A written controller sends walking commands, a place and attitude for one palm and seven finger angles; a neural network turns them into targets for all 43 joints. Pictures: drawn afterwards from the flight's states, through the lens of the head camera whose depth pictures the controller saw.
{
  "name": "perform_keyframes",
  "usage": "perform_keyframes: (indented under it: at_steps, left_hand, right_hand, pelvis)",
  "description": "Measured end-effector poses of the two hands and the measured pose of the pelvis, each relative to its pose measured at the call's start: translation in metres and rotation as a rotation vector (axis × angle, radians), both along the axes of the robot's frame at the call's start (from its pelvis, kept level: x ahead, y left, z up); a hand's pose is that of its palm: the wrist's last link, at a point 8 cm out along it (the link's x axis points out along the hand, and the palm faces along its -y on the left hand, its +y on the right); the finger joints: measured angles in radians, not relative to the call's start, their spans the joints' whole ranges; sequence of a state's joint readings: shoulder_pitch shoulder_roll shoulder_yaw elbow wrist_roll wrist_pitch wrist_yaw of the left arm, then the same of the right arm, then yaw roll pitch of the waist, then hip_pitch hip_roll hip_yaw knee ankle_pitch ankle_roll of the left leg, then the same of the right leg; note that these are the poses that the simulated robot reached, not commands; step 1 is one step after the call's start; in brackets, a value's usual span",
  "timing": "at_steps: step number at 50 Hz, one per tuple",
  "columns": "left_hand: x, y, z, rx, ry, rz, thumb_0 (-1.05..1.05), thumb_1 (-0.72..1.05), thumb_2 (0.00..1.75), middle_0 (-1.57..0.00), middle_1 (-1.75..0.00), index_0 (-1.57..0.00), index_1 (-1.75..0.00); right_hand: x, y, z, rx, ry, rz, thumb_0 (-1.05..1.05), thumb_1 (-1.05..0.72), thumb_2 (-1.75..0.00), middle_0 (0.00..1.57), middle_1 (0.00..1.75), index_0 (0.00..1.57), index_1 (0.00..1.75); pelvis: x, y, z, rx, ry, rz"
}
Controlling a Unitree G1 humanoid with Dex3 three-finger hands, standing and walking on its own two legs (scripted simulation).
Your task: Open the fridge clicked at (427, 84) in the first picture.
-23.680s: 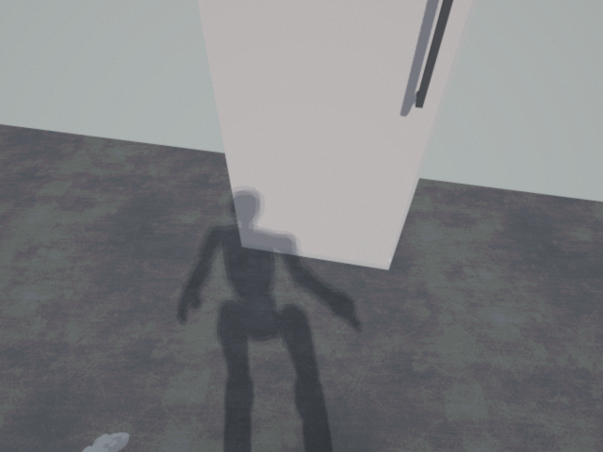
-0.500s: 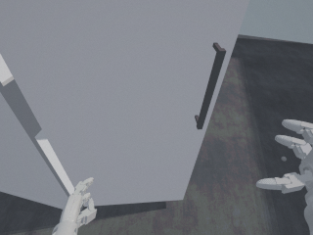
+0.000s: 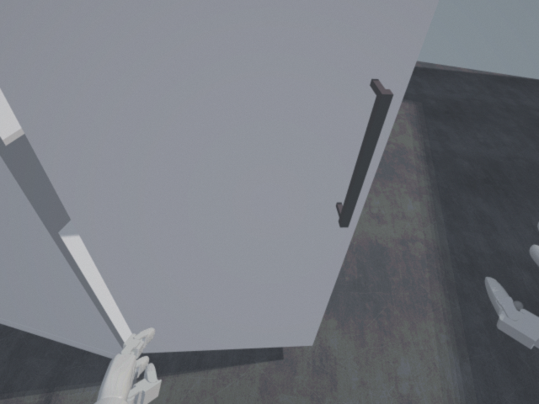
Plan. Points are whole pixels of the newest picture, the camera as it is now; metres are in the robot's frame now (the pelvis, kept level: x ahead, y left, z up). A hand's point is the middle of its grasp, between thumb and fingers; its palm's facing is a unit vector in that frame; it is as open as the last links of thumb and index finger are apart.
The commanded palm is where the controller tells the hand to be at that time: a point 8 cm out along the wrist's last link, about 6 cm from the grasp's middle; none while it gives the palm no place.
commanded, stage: draw the hand back to the body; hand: right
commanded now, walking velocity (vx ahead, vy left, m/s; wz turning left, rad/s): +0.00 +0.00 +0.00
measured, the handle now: (357, 162) +0.46 -0.15 +0.15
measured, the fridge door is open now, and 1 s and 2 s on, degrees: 72 72 72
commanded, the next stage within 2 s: step back with the hand held close in 0.48 s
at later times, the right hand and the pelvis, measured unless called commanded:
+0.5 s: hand (528, 320) +0.18 -0.27 +0.16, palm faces +0.53 +0.78 -0.34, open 7.4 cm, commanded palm +0.13 -0.30 +0.17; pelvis +0.00 +0.00 +0.00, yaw -1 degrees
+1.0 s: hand out of the picture +0.16 -0.28 +0.15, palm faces +0.42 +0.78 -0.46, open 7.4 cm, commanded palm +0.10 -0.32 +0.17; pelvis -0.05 -0.02 -0.01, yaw +1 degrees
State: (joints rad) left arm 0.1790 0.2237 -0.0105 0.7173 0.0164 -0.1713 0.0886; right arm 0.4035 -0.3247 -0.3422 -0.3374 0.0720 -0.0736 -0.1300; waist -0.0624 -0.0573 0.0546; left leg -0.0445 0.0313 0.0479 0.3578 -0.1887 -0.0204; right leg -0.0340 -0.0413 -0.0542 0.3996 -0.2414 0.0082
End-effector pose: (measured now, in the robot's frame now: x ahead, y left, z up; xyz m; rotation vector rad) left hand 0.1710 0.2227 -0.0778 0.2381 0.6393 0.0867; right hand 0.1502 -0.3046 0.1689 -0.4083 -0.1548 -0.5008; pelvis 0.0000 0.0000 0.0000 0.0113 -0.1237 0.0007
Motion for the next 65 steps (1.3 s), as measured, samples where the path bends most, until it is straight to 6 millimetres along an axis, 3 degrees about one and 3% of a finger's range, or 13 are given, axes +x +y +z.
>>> perform_keyframes:
  at_steps: [14, 35, 44, 54, 65]
  left_hand:
    - [0.010, -0.002, 0.005, 0.011, -0.021, -0.032, 0.01, 0.91, 0.90, -0.20, -0.30, -0.20, -0.30]
    - [-0.006, 0.001, -0.001, -0.004, 0.013, -0.023, 0.02, 0.91, 0.90, -0.20, -0.30, -0.20, -0.30]
    - [-0.032, 0.006, -0.004, 0.015, 0.042, 0.088, 0.01, 0.91, 0.90, -0.20, -0.30, -0.20, -0.30]
    - [-0.072, -0.004, -0.011, 0.037, 0.063, 0.093, 0.01, 0.91, 0.90, -0.20, -0.30, -0.20, -0.30]
    - [-0.105, -0.015, -0.020, 0.040, 0.057, 0.047, 0.01, 0.91, 0.90, -0.20, -0.30, -0.20, -0.30]
  right_hand:
    - [-0.021, -0.005, 0.000, 0.001, -0.003, -0.059, 0.01, -0.82, -0.87, 0.21, 0.34, 0.21, 0.34]
    - [-0.014, 0.004, 0.008, -0.043, -0.044, -0.009, 0.01, -0.89, -0.90, 0.20, 0.30, 0.21, 0.30]
    - [-0.016, 0.007, -0.002, -0.110, 0.043, 0.106, 0.01, -0.89, -0.90, 0.21, 0.30, 0.21, 0.30]
    - [-0.052, -0.016, -0.001, -0.139, -0.031, 0.058, 0.01, -0.89, -0.90, 0.21, 0.30, 0.22, 0.30]
    - [-0.093, -0.020, -0.003, -0.166, -0.129, 0.017, 0.01, -0.89, -0.90, 0.21, 0.30, 0.21, 0.30]
  pelvis:
    - [-0.002, 0.003, 0.000, 0.002, -0.007, -0.013]
    - [-0.011, 0.005, -0.002, 0.010, 0.033, -0.015]
    - [-0.027, -0.009, -0.009, 0.001, 0.101, 0.008]
    - [-0.059, -0.021, -0.018, 0.006, 0.109, 0.005]
    - [-0.088, -0.021, -0.027, 0.020, 0.091, -0.030]
